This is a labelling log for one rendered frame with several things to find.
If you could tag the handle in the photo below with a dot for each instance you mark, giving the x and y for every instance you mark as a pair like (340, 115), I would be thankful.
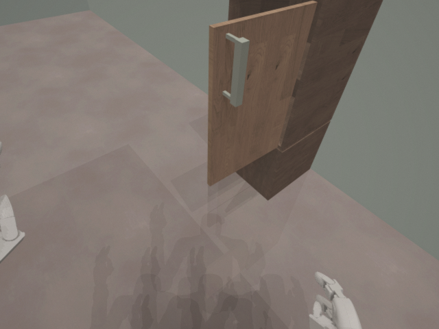
(239, 69)

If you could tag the cupboard door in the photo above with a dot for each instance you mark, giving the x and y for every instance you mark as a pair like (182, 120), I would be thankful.
(239, 135)

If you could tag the right robot hand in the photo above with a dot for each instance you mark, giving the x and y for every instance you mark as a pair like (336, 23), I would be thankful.
(340, 314)

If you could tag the left robot hand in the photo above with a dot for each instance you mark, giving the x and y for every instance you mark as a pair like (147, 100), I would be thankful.
(10, 236)

